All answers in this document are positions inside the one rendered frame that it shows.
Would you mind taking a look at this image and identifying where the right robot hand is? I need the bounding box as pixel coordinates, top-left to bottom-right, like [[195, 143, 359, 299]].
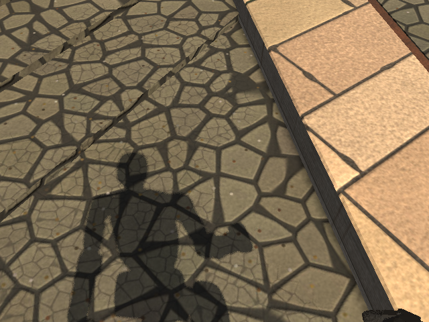
[[362, 309, 423, 322]]

